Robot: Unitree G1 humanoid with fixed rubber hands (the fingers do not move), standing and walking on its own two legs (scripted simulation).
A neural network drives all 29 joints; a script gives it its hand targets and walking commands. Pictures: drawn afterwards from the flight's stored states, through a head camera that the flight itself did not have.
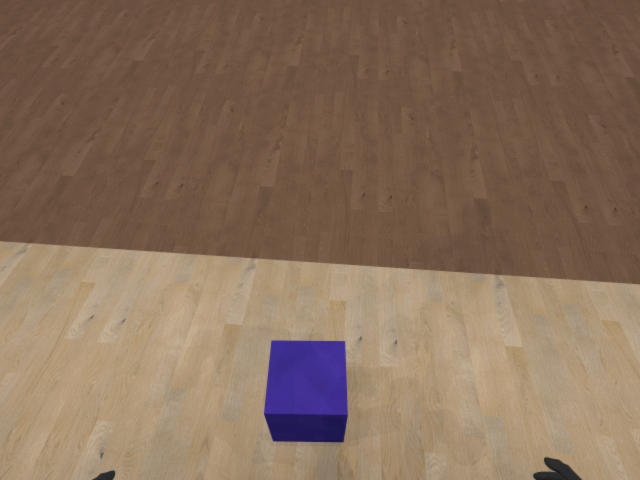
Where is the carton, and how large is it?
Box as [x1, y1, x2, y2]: [264, 340, 347, 441]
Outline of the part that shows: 271,340 264,415 273,440 343,441 347,416 344,341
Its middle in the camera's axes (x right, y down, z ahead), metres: -0.03 +0.44 +1.12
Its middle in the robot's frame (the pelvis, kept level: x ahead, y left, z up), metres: +0.47 +0.04 -0.66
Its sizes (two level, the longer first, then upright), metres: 0.210 0.200 0.250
